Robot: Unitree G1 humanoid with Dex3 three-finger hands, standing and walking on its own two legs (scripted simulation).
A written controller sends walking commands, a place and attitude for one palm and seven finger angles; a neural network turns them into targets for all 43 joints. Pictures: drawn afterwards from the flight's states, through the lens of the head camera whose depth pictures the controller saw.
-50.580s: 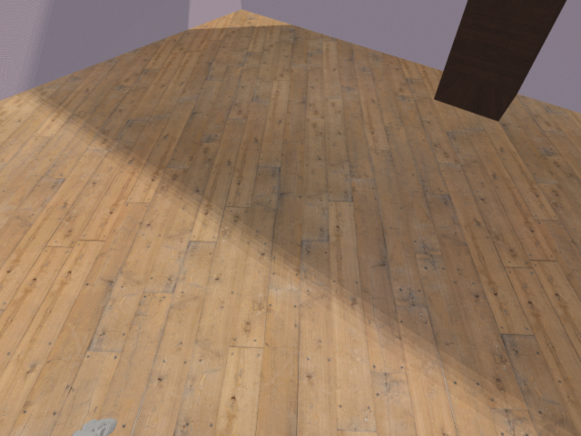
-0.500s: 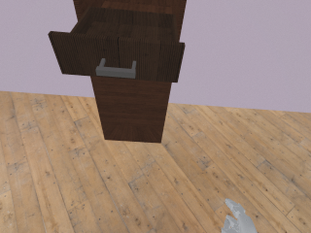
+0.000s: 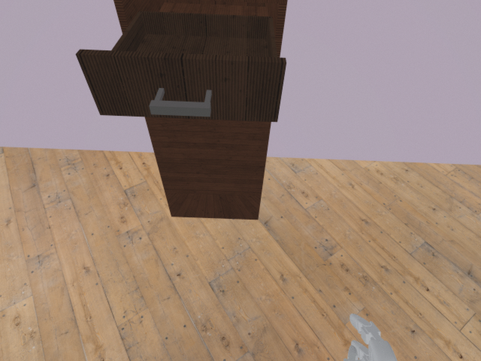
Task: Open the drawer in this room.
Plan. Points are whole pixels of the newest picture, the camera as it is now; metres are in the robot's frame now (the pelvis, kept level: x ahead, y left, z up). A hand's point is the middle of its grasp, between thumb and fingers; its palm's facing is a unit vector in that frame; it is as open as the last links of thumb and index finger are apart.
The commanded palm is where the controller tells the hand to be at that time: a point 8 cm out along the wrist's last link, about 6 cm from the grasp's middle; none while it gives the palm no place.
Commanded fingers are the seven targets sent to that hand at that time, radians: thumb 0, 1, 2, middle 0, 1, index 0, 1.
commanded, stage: stop stepping back and stand still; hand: left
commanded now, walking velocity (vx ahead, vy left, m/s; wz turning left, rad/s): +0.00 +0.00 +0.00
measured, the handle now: (182, 101) +0.54 +0.13 +0.15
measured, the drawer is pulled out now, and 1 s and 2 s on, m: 0.30 0.30 0.30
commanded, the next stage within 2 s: let the arm hang, fingers relaxed in 0.18 s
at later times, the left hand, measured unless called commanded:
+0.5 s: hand out of the picture +0.14 +0.22 -0.11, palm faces -0.01 -0.94 -0.34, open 7.4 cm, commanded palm none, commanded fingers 0.00 0.90 0.90 -0.20 -0.30 -0.20 -0.30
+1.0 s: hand out of the picture -0.08 +0.19 -0.15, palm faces +0.07 -0.96 -0.26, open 7.3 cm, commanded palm none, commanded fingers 0.00 0.90 0.90 -0.20 -0.30 -0.20 -0.30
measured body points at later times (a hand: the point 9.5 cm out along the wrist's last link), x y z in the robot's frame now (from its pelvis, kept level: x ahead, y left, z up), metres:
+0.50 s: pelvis -0.02 +0.01 -0.01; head -0.02 -0.03 +0.44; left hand +0.14 +0.27 -0.08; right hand +0.12 -0.25 -0.13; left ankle +0.04 +0.12 -0.73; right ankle -0.02 -0.10 -0.73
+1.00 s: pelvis -0.02 +0.00 +0.01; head +0.00 -0.02 +0.46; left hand -0.08 +0.24 -0.13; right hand -0.02 -0.21 -0.16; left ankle +0.03 +0.12 -0.73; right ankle -0.02 -0.10 -0.73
